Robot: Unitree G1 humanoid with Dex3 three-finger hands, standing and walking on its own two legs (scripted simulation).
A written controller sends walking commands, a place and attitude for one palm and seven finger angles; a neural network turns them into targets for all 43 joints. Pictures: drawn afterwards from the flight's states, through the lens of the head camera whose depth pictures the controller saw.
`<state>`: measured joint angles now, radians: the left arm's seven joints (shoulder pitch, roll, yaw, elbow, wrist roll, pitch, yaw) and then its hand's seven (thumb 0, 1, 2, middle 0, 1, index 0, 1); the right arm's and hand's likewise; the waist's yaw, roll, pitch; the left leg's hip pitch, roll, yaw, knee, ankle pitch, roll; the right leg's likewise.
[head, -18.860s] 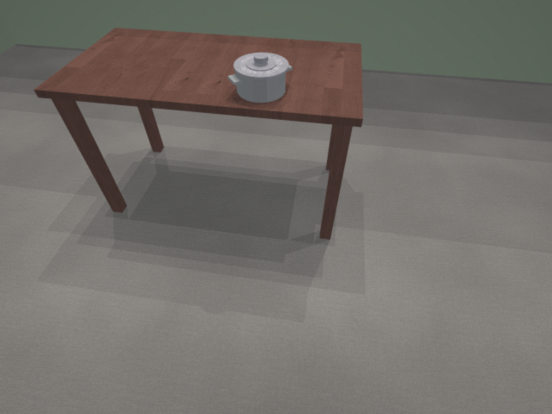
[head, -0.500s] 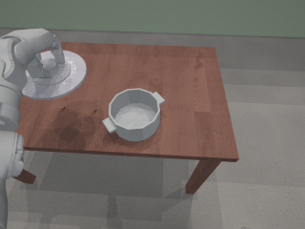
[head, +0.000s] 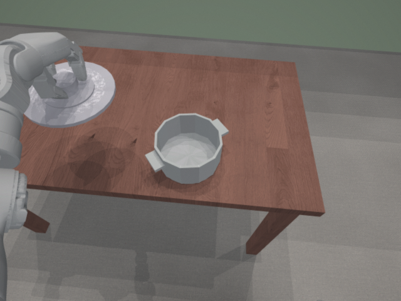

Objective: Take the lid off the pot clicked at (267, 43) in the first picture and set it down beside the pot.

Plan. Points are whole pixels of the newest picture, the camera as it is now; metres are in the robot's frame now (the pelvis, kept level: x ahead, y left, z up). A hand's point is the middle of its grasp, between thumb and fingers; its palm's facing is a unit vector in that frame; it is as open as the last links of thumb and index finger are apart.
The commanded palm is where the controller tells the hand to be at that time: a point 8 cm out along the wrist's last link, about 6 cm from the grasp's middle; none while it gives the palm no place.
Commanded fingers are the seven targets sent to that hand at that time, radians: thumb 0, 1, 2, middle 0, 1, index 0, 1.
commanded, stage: lower the lid onto the table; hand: left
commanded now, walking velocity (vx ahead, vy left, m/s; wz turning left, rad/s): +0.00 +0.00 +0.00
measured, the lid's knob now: (64, 82) +0.50 +0.27 +0.14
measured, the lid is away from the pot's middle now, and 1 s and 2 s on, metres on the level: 0.24 0.23 0.24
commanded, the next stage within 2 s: none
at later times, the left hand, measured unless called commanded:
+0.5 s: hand (72, 89) +0.49 +0.26 +0.13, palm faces -0.37 -0.03 -0.93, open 7.7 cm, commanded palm +0.48 +0.26 +0.19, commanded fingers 0.00 0.67 0.92 -0.88 -1.07 -0.85 -1.05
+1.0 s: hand (72, 111) +0.46 +0.26 +0.10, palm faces -0.42 -0.05 -0.91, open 7.7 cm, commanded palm +0.48 +0.26 +0.16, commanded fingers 0.00 0.67 0.92 -0.88 -1.07 -0.85 -1.05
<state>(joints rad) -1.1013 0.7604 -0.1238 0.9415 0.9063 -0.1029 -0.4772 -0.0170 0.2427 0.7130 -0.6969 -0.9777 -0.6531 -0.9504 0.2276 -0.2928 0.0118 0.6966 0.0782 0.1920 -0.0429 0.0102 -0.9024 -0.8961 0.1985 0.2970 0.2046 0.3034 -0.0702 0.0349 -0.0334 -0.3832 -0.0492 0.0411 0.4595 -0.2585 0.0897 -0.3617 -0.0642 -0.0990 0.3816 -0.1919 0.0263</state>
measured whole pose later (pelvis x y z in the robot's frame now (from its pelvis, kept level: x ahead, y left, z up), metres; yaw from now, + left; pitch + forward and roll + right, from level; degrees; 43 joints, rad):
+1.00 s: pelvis +0.00 -0.02 +0.00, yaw -1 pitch +12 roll -2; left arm -0.96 0.75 -0.07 0.98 0.93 -0.18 -0.39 -0.02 0.24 0.71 -0.70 -0.98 -0.65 -0.95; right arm 0.22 -0.29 0.01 0.70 0.08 0.20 -0.08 0.01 -0.90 -0.90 0.20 0.30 0.21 0.30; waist -0.08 0.03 -0.03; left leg -0.43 -0.02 0.04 0.51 -0.28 0.07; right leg -0.41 -0.03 -0.08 0.42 -0.21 0.02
